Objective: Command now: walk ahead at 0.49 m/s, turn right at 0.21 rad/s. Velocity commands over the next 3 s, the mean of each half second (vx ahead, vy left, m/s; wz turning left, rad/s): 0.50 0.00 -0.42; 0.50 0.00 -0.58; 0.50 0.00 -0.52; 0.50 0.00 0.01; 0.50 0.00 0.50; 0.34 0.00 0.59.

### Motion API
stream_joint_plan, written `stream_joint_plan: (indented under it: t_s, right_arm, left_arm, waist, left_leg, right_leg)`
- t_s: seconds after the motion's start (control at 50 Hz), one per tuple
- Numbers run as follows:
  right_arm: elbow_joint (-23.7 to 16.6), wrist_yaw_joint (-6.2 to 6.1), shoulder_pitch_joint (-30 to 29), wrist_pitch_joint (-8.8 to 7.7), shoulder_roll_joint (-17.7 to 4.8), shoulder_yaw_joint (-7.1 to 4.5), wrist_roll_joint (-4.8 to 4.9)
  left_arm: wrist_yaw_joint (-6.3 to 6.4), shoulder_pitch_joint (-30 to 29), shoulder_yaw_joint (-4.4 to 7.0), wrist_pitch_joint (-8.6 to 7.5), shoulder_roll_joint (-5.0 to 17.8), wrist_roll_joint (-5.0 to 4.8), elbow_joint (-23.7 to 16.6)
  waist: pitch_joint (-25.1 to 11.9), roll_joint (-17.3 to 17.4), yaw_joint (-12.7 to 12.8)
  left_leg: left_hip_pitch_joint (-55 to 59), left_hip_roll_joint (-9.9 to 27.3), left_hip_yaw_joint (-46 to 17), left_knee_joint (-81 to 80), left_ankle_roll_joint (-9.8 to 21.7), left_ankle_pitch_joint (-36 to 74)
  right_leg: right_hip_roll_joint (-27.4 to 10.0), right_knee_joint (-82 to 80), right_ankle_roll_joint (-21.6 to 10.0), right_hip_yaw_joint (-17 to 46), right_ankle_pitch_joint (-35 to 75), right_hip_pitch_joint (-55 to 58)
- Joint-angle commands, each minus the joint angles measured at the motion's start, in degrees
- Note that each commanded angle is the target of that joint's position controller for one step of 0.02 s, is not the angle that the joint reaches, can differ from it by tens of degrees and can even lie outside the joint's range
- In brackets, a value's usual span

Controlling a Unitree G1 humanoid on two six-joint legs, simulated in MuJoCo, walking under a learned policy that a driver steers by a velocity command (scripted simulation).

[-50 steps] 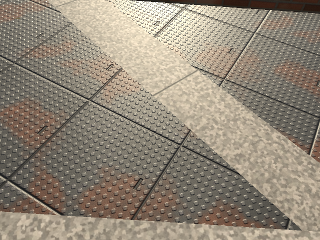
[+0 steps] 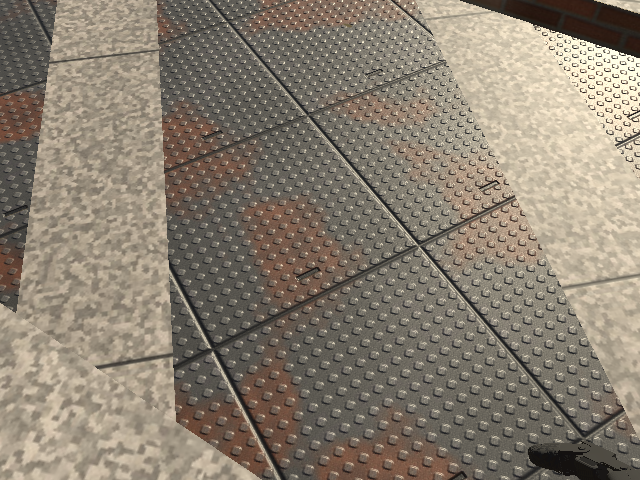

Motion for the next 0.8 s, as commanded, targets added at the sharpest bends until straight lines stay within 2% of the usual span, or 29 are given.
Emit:
stream_joint_plan:
  t_s: [0.02,0.04,0.06,0.08,0.1,0.16,0.2,0.22,0.26,0.28,0.3,0.32,0.36,0.4,0.42,0.44,0.5,0.56,0.6,0.62,0.64,0.66,0.68,0.7,0.72,0.74,0.76,0.78,0.8]
  right_arm:
    - [3.38,-2.17,20.43,-0.27,-12.03,-4.04,1.42]
    - [3.69,-1.94,17.11,-0.75,-8.29,-3.03,1.56]
    - [3.94,-1.91,15.27,-1.27,-5.91,-2.36,1.64]
    - [4.07,-2.36,12.98,-1.46,-4.67,-1.98,2.53]
    - [4.34,-2.51,13.03,-1.98,-5.02,-2.05,2.52]
    - [5.56,-2.82,13.64,-2.91,-6.12,-2.45,2.71]
    - [7.36,-3.02,15.51,-2.90,-6.99,-2.95,2.48]
    - [7.02,-2.82,15.32,-3.16,-7.20,-3.02,2.06]
    - [7.98,-2.74,17.99,-3.73,-7.26,-3.02,1.71]
    - [8.35,-2.68,18.77,-3.76,-7.35,-3.00,1.76]
    - [9.21,-2.44,20.34,-3.89,-7.28,-2.95,1.88]
    - [9.71,-2.50,21.39,-3.90,-7.10,-2.88,1.73]
    - [12.54,-3.51,27.23,-4.42,-7.37,-3.09,1.59]
    - [13.41,-4.08,28.32,-4.64,-8.29,-3.51,1.07]
    - [12.86,-4.11,25.26,-5.04,-8.07,-3.36,0.52]
    - [13.48,-4.39,24.92,-5.61,-7.26,-3.09,0.23]
    - [13.92,-5.02,25.20,-5.28,-5.76,-2.34,0.77]
    - [14.73,-6.07,27.45,-4.27,-5.69,-1.90,1.16]
    - [15.61,-6.40,28.88,-2.84,-6.64,-1.87,0.92]
    - [15.91,-6.35,28.68,-1.67,-7.15,-2.02,1.60]
    - [15.78,-5.46,28.13,-1.22,-8.59,-2.53,3.98]
    - [15.33,-4.60,33.84,-1.48,-4.06,-2.37,5.17]
    - [10.65,-3.95,28.27,-2.24,-5.83,-1.68,5.42]
    - [8.20,-3.46,19.46,-2.39,-6.90,-1.91,4.81]
    - [6.88,-3.20,15.40,-2.42,-5.81,-1.41,3.26]
    - [6.43,-3.05,14.30,-1.79,-3.50,-0.46,1.37]
    - [6.94,-2.91,14.55,-0.67,-3.99,-0.48,-1.22]
    - [7.53,-2.73,16.45,0.36,-4.38,-0.61,-1.61]
    - [6.26,-2.89,13.37,0.81,-4.80,-0.77,-0.27]
  left_arm:
    - [0.23,-5.53,2.58,-1.02,9.18,-0.37,-7.50]
    - [0.10,-5.82,2.20,-1.09,7.60,-0.26,-7.05]
    - [0.01,-4.97,2.39,-0.40,6.88,0.51,-5.74]
    - [-0.16,-2.37,2.48,0.72,6.13,1.19,-4.68]
    - [-0.38,-1.23,2.48,1.61,5.32,1.57,-4.44]
    - [-1.61,-7.11,2.74,2.91,4.73,1.76,-6.29]
    - [-2.37,-10.75,2.20,3.28,3.56,2.82,-8.04]
    - [-2.72,-11.56,2.18,3.23,3.77,2.73,-8.45]
    - [-2.71,-12.11,2.71,3.60,5.12,3.16,-8.57]
    - [-2.67,-13.80,2.83,3.81,5.46,3.27,-9.26]
    - [-2.60,-16.39,3.31,3.75,6.30,2.45,-10.18]
    - [-2.68,-18.72,3.39,3.71,6.54,2.82,-10.95]
    - [-2.54,-23.60,4.45,3.60,7.63,3.13,-12.85]
    - [-2.43,-26.37,4.78,3.27,7.41,3.01,-13.86]
    - [-2.92,-27.31,4.82,2.92,7.43,2.20,-14.89]
    - [-3.73,-29.89,4.63,2.78,7.17,2.33,-15.31]
    - [-5.96,-33.09,2.85,2.61,2.61,2.42,-14.78]
    - [-5.80,-32.32,1.95,1.70,1.82,3.70,-12.09]
    - [-3.50,-20.21,2.87,1.30,4.41,4.39,-6.07]
    - [-2.33,-10.36,3.99,1.11,6.71,4.11,-1.48]
    - [-1.44,-2.16,5.08,0.51,9.11,5.57,1.70]
    - [-1.63,-1.20,6.78,0.51,17.47,6.31,2.61]
    - [-1.55,3.94,7.88,1.06,21.45,2.36,0.49]
    - [-0.33,5.12,7.21,2.06,19.02,1.73,-0.98]
    - [0.69,3.33,5.95,2.70,16.13,2.05,-0.75]
    - [2.07,1.62,5.80,3.11,15.42,1.73,0.46]
    - [2.39,-2.64,4.87,2.30,12.44,0.87,-0.86]
    - [1.71,-8.19,3.84,1.39,10.70,0.99,-2.85]
    - [0.88,-12.55,3.04,0.03,9.38,1.45,-2.97]
  waist:
    - [-12.92,4.52,-10.71]
    - [-7.49,3.93,-8.51]
    - [-4.70,4.16,-6.65]
    - [-3.44,5.03,-4.25]
    - [-3.45,7.13,-3.49]
    - [-0.73,4.23,-2.90]
    - [-0.88,4.50,-3.33]
    - [-1.85,4.02,-3.45]
    - [-2.66,2.44,-4.06]
    - [-1.73,2.30,-4.40]
    - [0.06,2.88,-5.10]
    - [1.41,3.79,-6.05]
    - [4.22,3.71,-8.48]
    - [5.86,2.86,-9.15]
    - [7.61,0.00,-7.78]
    - [8.07,-0.14,-7.87]
    - [7.67,-1.00,-11.20]
    - [8.26,-1.84,-12.41]
    - [1.97,-1.66,-7.84]
    - [-3.78,0.05,-3.78]
    - [-8.71,-4.50,2.43]
    - [-13.53,-17.80,-1.22]
    - [-30.39,-12.06,4.41]
    - [-30.76,-1.73,6.72]
    - [-24.94,1.11,4.96]
    - [-20.17,-0.99,2.27]
    - [-14.43,3.18,-0.40]
    - [-9.28,5.86,-4.55]
    - [-2.50,6.03,-7.51]
  left_leg:
    - [37.12,23.30,-28.76,-15.68,9.66,0.65]
    - [29.83,20.59,-21.64,-17.86,7.38,6.92]
    - [25.18,17.88,-15.96,-18.99,4.94,10.98]
    - [20.67,15.65,-11.70,-21.24,3.62,10.46]
    - [18.19,16.22,-10.42,-21.82,4.61,13.05]
    - [17.69,15.18,-5.12,-24.01,4.96,17.33]
    - [17.70,14.20,-0.46,-22.84,5.22,21.74]
    - [16.65,13.44,1.86,-21.29,5.46,20.38]
    - [19.67,16.77,0.74,-17.96,6.53,21.92]
    - [20.32,17.32,0.93,-17.00,6.46,21.89]
    - [22.45,15.64,1.11,-17.12,5.84,16.93]
    - [24.14,16.20,1.23,-16.30,5.52,15.74]
    - [35.49,20.59,-3.06,-14.23,4.41,10.37]
    - [38.62,22.38,-2.71,-12.99,4.02,9.44]
    - [31.78,19.91,0.95,-12.83,2.93,4.10]
    - [27.66,19.31,2.76,-10.91,1.67,0.67]
    - [20.30,16.46,7.75,-6.61,-0.39,-8.73]
    - [22.01,16.39,9.53,2.86,-1.15,-4.94]
    - [26.72,16.56,10.17,21.20,-1.06,8.78]
    - [24.95,16.44,9.71,34.88,-0.81,16.08]
    - [15.18,11.98,11.66,53.33,-1.69,9.10]
    - [-15.47,4.73,9.07,84.45,-4.44,-45.59]
    - [-28.42,5.89,-1.61,91.68,-5.16,-42.53]
    - [-32.18,8.03,-3.95,85.04,-5.35,-36.01]
    - [-35.93,7.79,-3.28,79.97,-5.39,-30.90]
    - [-37.34,6.81,-3.25,79.83,-5.63,-28.66]
    - [-34.10,8.96,-5.80,77.89,-5.38,-27.73]
    - [-26.36,10.78,-7.21,68.15,-5.12,-25.30]
    - [-20.95,11.76,-8.69,53.75,-5.79,-13.17]
  right_leg:
    - [0.58,26.85,-3.48,7.90,3.46,-32.35]
    - [-1.19,22.70,-3.35,7.12,7.11,-30.46]
    - [-2.20,19.91,-2.92,7.21,8.65,-27.80]
    - [-2.75,16.84,-2.52,7.23,10.09,-24.08]
    - [-2.40,16.58,-2.12,6.37,9.96,-21.81]
    - [-2.36,12.84,-1.34,5.31,14.82,-25.89]
    - [-2.38,10.52,-1.00,3.97,21.38,-26.27]
    - [-1.58,11.09,-1.14,1.96,26.61,-25.21]
    - [-2.29,14.49,-2.37,3.70,30.40,-28.78]
    - [-2.14,14.43,-2.81,3.78,30.61,-30.26]
    - [-1.82,10.91,-3.36,4.03,35.33,-33.99]
    - [-1.55,9.70,-3.80,3.74,36.30,-35.72]
    - [-1.99,8.56,-4.03,10.91,33.30,-48.82]
    - [-2.15,7.69,-4.22,10.95,31.58,-53.09]
    - [-2.12,-0.29,-3.52,8.50,36.75,-47.83]
    - [-2.54,-4.27,-3.16,6.47,46.47,-42.54]
    - [-1.33,-15.57,-3.16,0.55,57.96,-29.76]
    - [-0.62,-23.06,-3.19,-1.54,59.89,-24.72]
    - [1.08,-25.65,-5.20,-3.62,58.29,-15.30]
    - [2.36,-24.77,-6.26,-4.88,55.65,-4.17]
    - [2.90,-28.77,-7.52,-5.66,59.06,13.07]
    - [-7.81,-6.39,-13.25,4.08,92.10,38.87]
    - [-19.17,0.64,-22.25,20.23,95.33,52.89]
    - [-19.20,-8.53,-21.58,23.49,73.46,47.60]
    - [-18.75,-15.56,-20.54,26.48,54.27,39.81]
    - [-20.43,-22.99,-22.91,34.63,33.78,28.91]
    - [-20.82,-25.09,-23.29,37.20,27.86,15.64]
    - [-19.93,-27.11,-21.98,33.78,20.79,0.16]
    - [-16.31,-31.25,-19.40,29.20,19.76,-13.25]
Next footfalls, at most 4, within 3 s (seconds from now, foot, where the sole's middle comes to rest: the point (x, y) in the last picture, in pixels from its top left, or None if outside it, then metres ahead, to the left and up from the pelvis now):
0.64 right None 0.45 -0.23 -0.92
1.06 left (414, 383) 0.72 -0.14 -0.92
1.54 right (554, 395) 0.72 -0.47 -0.92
2.08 left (582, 283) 1.05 -0.59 -0.92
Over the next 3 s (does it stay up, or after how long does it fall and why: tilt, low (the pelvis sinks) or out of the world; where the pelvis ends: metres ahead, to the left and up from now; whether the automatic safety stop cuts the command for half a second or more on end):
stays up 1.23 -0.80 -0.14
